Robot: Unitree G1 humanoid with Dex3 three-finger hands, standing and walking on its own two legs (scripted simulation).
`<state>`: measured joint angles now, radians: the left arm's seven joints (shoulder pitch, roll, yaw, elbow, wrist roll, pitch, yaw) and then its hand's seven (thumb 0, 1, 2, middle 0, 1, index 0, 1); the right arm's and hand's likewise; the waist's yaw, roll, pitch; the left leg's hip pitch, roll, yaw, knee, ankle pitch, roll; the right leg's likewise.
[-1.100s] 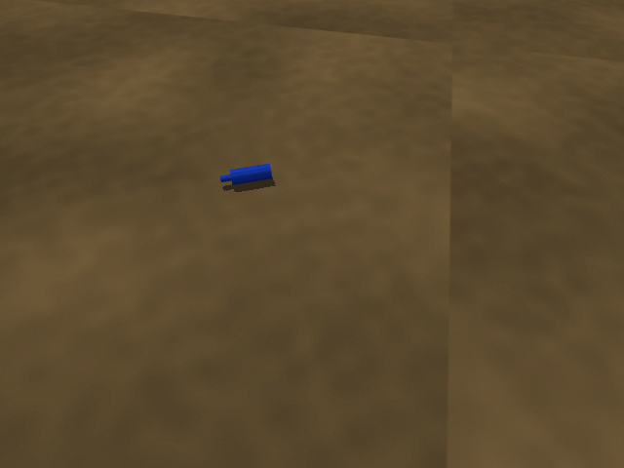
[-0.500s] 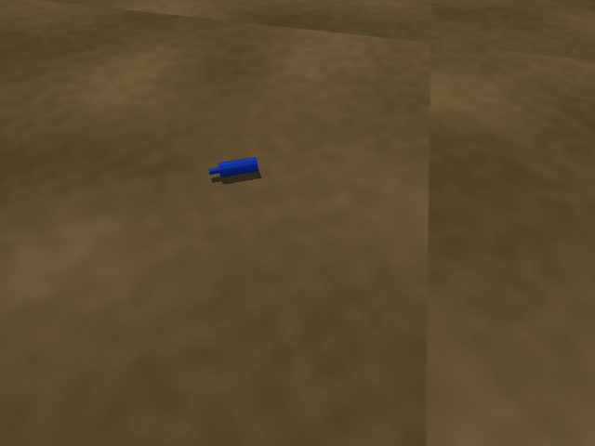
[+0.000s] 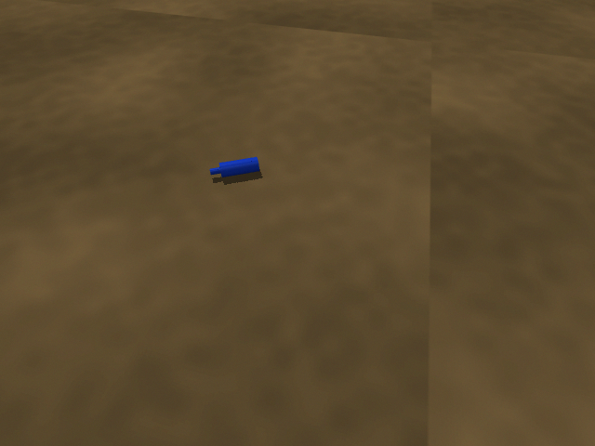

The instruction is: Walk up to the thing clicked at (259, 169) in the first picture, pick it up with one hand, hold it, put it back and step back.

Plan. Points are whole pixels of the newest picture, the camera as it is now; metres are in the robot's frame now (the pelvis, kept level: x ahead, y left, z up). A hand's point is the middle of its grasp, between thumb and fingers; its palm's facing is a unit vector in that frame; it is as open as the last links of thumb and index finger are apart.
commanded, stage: stand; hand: left
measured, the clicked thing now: (234, 167) +1.51 +0.36 -0.74
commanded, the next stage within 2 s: walk up in 0.02 s
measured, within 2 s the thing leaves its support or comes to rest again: neither
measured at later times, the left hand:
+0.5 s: hand out of the picture +0.08 +0.31 -0.18, palm faces +0.14 -0.92 -0.37, open 7.4 cm
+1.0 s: hand (146, 321) +0.36 +0.29 -0.14, palm faces +0.20 -0.87 -0.44, open 7.4 cm
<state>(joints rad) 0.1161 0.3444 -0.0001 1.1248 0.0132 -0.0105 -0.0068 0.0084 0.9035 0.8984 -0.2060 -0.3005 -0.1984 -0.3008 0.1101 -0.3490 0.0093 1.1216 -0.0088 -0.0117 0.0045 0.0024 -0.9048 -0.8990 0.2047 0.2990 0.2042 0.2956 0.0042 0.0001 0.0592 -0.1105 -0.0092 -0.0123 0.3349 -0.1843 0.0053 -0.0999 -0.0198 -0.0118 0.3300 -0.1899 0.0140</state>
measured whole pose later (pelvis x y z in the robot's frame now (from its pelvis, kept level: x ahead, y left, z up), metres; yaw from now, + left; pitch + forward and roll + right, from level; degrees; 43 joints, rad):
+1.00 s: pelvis +0.37 -0.01 -0.03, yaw +11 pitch -2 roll +0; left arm 0.30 0.43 0.09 0.88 0.03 -0.08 -0.08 0.01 0.90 0.90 -0.21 -0.30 -0.20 -0.30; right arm 0.27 -0.47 -0.07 0.95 0.00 -0.05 0.04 0.01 -0.91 -0.90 0.20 0.30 0.20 0.30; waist 0.05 0.07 0.03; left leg -0.41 0.02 -0.05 1.12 -0.42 0.04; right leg -0.33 -0.06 -0.13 0.67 -0.31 -0.02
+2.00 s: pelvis +0.83 -0.06 -0.01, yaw +13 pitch -2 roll +0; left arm 0.34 0.41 0.06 0.84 0.02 -0.07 -0.07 0.01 0.90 0.90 -0.21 -0.30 -0.20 -0.30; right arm 0.27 -0.42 -0.04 0.91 -0.02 -0.05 0.06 0.00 -0.91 -0.90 0.20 0.30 0.20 0.30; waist 0.04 0.02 0.08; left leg -0.50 0.08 0.05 0.76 -0.25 0.01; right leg -0.17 0.01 -0.13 0.49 -0.30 -0.06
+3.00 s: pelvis +1.17 -0.04 -0.03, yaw +15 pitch -3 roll +0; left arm 0.32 0.42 0.02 0.88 0.00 -0.04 -0.01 0.01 0.90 0.90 -0.21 -0.30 -0.20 -0.30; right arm 0.20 -0.41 -0.05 0.86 -0.01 -0.04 0.05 0.00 -0.91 -0.90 0.20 0.30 0.20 0.30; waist 0.03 -0.02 0.11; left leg -0.40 0.02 0.06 0.67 -0.23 0.03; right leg -0.29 -0.07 -0.06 0.88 -0.49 -0.01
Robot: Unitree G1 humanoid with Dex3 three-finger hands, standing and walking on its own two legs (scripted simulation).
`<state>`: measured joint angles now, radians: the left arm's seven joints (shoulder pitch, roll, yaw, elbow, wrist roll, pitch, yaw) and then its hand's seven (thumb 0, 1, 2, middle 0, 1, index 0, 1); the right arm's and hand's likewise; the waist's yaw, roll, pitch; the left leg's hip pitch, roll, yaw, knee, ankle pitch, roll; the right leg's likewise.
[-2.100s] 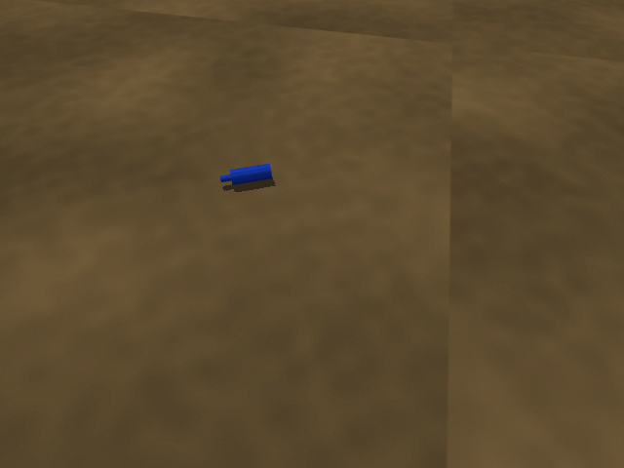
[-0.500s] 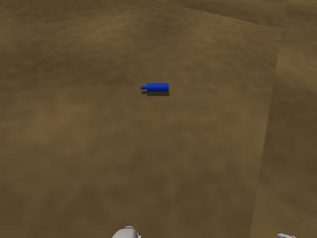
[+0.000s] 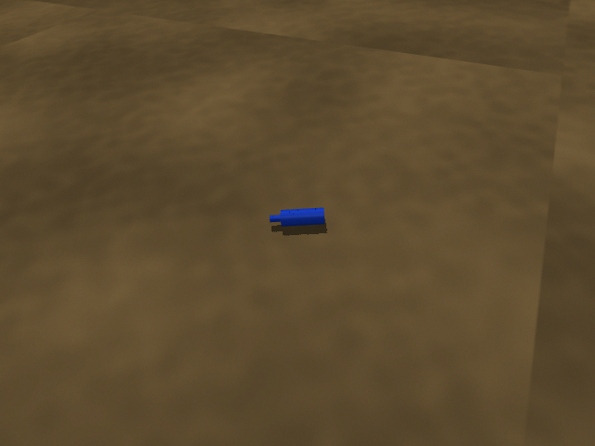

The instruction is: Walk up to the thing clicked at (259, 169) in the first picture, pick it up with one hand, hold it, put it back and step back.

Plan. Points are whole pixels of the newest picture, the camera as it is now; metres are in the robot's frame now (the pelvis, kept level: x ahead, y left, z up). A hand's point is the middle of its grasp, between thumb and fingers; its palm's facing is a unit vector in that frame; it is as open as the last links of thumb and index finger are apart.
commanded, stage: walk up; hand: left
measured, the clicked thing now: (297, 217) +1.20 +0.14 -0.72
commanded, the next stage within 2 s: none
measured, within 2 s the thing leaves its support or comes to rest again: neither
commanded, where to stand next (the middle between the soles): +0.87 -0.16 m, yaw +3 degrees
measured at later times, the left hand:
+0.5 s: hand (184, 364) +0.29 +0.24 -0.14, palm faces -0.03 -0.95 -0.32, open 7.4 cm
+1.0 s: hand (252, 270) +0.47 +0.15 -0.11, palm faces +0.02 -0.93 -0.37, open 7.4 cm
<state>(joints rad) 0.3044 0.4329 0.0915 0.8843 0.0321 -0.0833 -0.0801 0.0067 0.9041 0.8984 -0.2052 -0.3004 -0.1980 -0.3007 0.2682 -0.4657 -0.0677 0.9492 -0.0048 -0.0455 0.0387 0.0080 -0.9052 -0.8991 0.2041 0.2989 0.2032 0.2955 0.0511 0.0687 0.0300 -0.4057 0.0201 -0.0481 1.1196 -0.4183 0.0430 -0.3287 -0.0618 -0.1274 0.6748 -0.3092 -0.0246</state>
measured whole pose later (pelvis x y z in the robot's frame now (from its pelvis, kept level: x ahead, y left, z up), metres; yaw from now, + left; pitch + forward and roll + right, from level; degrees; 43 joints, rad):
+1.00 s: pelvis +0.44 -0.13 +0.02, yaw +2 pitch -2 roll +0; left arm 0.34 0.41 0.06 0.84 0.02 -0.07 -0.07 0.01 0.90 0.90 -0.21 -0.30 -0.20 -0.30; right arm 0.27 -0.42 -0.04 0.91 -0.02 -0.05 0.06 0.00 -0.91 -0.90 0.20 0.30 0.20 0.30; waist 0.04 0.02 0.08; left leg -0.50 0.08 0.05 0.76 -0.25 0.01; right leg -0.17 0.01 -0.13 0.49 -0.30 -0.06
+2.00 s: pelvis +0.77 -0.18 +0.00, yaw +4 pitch -3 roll +0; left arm 0.32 0.42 0.02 0.88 0.00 -0.04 -0.01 0.01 0.90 0.90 -0.21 -0.30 -0.20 -0.30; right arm 0.20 -0.41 -0.05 0.86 -0.01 -0.04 0.05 0.00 -0.91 -0.90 0.20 0.30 0.20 0.30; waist 0.03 -0.02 0.11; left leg -0.40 0.02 0.06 0.67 -0.23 0.03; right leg -0.29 -0.07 -0.06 0.88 -0.49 -0.01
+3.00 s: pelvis +0.83 -0.17 +0.03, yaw +3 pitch -3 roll +0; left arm 0.07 0.36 0.00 1.18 0.01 -0.02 -0.01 0.01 0.90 0.90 -0.21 -0.30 -0.20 -0.30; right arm 0.06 -0.37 0.00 1.17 0.00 0.00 0.02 0.00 -0.91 -0.90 0.20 0.30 0.20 0.30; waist 0.00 0.00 0.06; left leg -0.14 0.01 0.04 0.36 -0.17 0.01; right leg -0.15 -0.05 -0.04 0.35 -0.15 0.03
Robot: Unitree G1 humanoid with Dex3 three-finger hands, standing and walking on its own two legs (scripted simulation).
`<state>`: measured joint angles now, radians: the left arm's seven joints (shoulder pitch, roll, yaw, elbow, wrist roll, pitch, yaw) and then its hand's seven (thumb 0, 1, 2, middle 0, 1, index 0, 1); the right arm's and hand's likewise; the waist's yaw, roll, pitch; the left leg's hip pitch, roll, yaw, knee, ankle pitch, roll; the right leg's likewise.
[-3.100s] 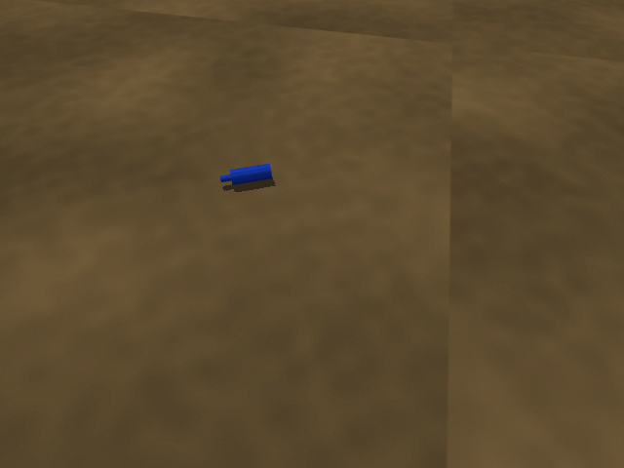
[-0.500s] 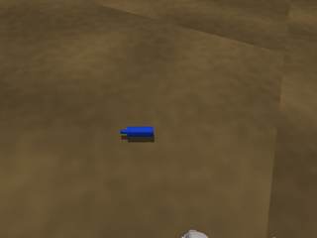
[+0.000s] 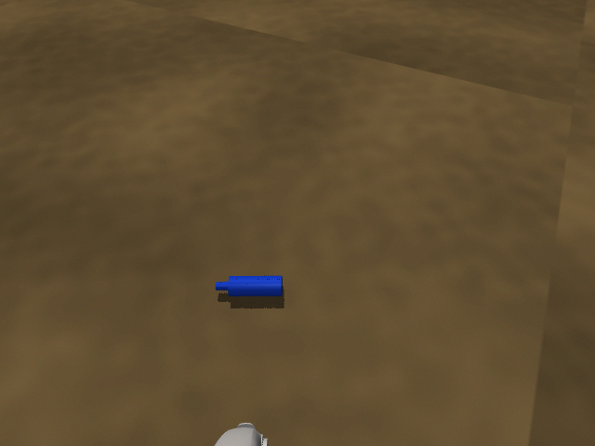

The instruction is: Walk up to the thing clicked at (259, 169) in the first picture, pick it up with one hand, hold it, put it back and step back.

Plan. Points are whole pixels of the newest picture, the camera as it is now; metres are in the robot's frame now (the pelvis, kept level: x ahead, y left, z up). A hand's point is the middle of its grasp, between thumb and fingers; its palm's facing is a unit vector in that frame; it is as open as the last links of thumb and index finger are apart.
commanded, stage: walk up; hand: left
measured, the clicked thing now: (249, 286) +0.76 +0.25 -0.73
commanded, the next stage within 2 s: none
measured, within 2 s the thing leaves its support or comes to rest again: neither
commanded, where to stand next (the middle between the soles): +0.43 -0.04 m, yaw +1 degrees
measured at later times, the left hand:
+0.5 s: hand (170, 371) +0.26 +0.24 -0.14, palm faces -0.08 -0.92 -0.39, open 7.4 cm
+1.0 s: hand (200, 323) +0.35 +0.22 -0.17, palm faces +0.00 -0.93 -0.38, open 7.4 cm
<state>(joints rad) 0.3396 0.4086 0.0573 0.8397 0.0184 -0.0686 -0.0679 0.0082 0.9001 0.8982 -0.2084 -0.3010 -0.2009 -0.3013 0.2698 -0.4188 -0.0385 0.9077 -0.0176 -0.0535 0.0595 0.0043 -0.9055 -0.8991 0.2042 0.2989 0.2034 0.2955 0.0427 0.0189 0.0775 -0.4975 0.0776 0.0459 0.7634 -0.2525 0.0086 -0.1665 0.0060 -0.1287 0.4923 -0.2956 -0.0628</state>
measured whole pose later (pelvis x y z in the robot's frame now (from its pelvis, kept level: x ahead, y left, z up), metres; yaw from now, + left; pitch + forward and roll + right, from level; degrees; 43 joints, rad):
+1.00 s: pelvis +0.33 -0.06 -0.02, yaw +2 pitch -3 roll +0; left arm 0.32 0.42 0.02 0.88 0.00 -0.04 -0.01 0.01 0.90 0.90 -0.21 -0.30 -0.20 -0.30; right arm 0.20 -0.41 -0.05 0.86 -0.01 -0.04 0.05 0.00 -0.91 -0.90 0.20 0.30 0.20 0.30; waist 0.03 -0.02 0.11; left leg -0.40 0.02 0.06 0.67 -0.23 0.03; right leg -0.29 -0.07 -0.06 0.88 -0.49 -0.01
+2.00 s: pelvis +0.39 -0.05 +0.01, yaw +1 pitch -3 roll +0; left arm 0.07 0.36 0.00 1.18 0.01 -0.02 -0.01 0.01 0.90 0.90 -0.21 -0.30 -0.20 -0.30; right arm 0.06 -0.37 0.00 1.17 0.00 0.00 0.02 0.00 -0.91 -0.90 0.20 0.30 0.20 0.30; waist 0.00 0.00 0.06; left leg -0.14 0.01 0.04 0.36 -0.17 0.01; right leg -0.15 -0.05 -0.04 0.35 -0.15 0.03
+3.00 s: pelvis +0.41 -0.05 +0.01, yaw +2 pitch -3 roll +0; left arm 0.08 0.35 0.01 1.16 0.01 -0.01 -0.01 0.01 0.90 0.90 -0.21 -0.30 -0.20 -0.30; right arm 0.08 -0.35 0.00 1.15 -0.01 -0.01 0.01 0.00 -0.90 -0.90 0.20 0.30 0.20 0.30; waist 0.00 0.00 0.05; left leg -0.10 0.01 0.03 0.32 -0.17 0.00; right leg -0.10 -0.05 -0.05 0.30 -0.16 0.03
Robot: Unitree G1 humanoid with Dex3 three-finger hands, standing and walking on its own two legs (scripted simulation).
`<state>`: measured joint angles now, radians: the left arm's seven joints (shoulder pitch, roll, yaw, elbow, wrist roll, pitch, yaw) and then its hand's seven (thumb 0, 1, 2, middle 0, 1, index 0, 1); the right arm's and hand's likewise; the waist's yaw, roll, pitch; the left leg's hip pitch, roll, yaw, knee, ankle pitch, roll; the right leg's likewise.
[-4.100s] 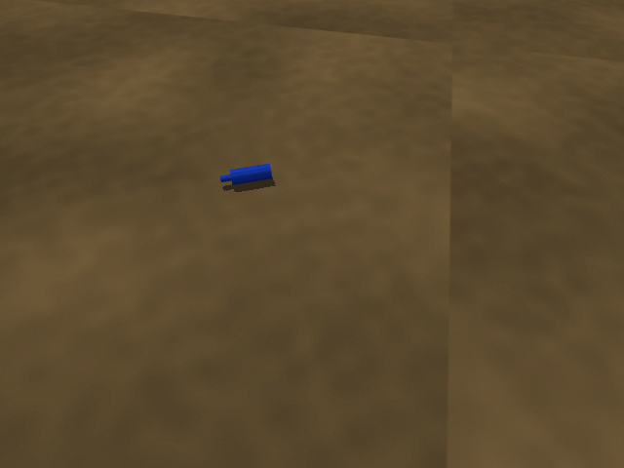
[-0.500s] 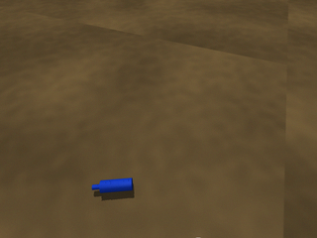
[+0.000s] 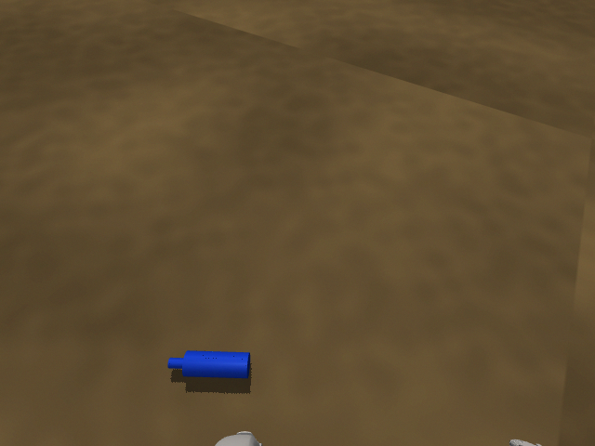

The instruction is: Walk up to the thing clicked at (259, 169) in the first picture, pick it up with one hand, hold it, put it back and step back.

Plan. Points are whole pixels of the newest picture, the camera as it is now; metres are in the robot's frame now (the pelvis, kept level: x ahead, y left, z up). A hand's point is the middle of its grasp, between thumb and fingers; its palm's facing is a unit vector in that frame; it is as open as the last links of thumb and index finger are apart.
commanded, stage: walk up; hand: left
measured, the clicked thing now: (209, 364) +0.44 +0.29 -0.71
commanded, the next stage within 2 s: stand in 1.44 s
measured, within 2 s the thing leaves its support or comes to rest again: neither
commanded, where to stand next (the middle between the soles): +0.09 +0.01 m, yaw -1 degrees
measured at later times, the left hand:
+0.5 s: hand out of the picture +0.14 +0.26 -0.13, palm faces -0.04 -0.92 -0.39, open 7.4 cm
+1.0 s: hand out of the picture +0.14 +0.26 -0.13, palm faces -0.03 -0.94 -0.33, open 7.4 cm
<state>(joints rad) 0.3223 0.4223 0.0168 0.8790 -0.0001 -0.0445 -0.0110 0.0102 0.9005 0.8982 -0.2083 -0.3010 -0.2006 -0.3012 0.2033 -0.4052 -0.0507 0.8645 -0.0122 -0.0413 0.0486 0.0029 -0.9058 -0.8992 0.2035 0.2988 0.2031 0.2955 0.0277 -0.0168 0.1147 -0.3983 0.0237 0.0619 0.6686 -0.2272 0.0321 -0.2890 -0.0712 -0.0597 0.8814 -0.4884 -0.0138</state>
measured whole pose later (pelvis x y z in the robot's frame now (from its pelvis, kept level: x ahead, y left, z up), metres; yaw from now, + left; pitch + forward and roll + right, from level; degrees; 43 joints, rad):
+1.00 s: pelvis +0.05 +0.00 +0.03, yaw -1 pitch -3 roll +0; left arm 0.07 0.36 0.00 1.18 0.01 -0.02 -0.01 0.01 0.90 0.90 -0.21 -0.30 -0.20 -0.30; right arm 0.06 -0.37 0.00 1.17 0.00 0.00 0.02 0.00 -0.91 -0.90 0.20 0.30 0.20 0.30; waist 0.00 0.00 0.06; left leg -0.14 0.01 0.04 0.36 -0.17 0.01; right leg -0.15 -0.05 -0.04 0.35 -0.15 0.03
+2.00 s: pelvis +0.07 +0.00 +0.03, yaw +0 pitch -3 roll +0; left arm 0.08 0.35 0.01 1.16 0.01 -0.01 -0.01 0.01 0.90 0.90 -0.21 -0.30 -0.20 -0.30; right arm 0.08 -0.35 0.00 1.15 -0.01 -0.01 0.01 0.00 -0.90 -0.90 0.20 0.30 0.20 0.30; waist 0.00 0.00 0.05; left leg -0.10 0.01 0.03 0.32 -0.17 0.00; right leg -0.10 -0.05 -0.05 0.30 -0.16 0.03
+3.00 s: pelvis +0.07 -0.01 +0.03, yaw +0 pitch -2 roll +0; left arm 0.11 0.35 0.00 1.14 0.01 -0.01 -0.01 0.01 0.90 0.90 -0.21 -0.30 -0.20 -0.30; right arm 0.11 -0.35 0.01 1.14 -0.01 -0.01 0.01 0.00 -0.90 -0.90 0.20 0.30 0.20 0.30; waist 0.00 0.00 0.05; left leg -0.10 0.02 0.02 0.32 -0.17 -0.01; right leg -0.11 -0.04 -0.05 0.32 -0.16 0.02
